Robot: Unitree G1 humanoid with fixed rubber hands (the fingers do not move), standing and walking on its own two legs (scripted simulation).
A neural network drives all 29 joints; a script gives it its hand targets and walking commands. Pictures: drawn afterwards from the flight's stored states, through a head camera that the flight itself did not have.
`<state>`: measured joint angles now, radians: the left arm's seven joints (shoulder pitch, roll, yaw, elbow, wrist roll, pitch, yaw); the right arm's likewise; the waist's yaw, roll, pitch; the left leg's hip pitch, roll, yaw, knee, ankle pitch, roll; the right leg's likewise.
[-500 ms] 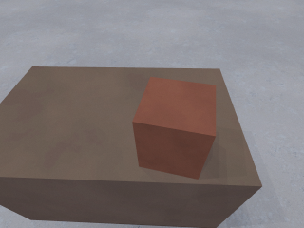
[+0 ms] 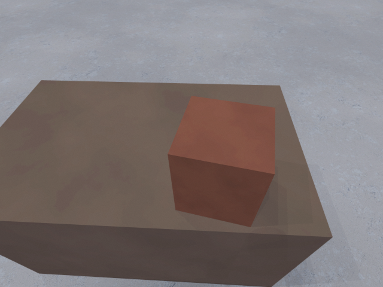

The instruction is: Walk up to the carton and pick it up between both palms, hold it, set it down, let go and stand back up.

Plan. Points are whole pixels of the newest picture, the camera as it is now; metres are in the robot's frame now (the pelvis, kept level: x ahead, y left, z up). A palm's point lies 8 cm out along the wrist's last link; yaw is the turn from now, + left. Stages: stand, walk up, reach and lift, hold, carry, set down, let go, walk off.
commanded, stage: stand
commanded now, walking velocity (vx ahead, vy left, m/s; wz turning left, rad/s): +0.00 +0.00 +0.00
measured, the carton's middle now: (221, 162) +0.42 -0.05 -0.01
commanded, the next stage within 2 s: none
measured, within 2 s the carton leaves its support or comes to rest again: neither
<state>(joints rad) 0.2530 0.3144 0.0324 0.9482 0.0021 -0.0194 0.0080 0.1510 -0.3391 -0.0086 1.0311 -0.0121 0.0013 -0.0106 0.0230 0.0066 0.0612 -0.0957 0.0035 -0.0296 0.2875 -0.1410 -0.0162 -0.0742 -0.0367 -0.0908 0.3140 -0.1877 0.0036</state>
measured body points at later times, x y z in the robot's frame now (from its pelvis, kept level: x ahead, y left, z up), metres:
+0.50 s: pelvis +0.00 +0.00 +0.00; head +0.00 -0.01 +0.45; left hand +0.07 +0.30 -0.12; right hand +0.08 -0.30 -0.13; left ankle +0.01 +0.13 -0.75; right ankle -0.01 -0.12 -0.75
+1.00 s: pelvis +0.00 -0.01 +0.00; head +0.00 -0.01 +0.45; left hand +0.04 +0.30 -0.12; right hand +0.07 -0.29 -0.14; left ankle +0.01 +0.13 -0.75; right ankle -0.01 -0.12 -0.75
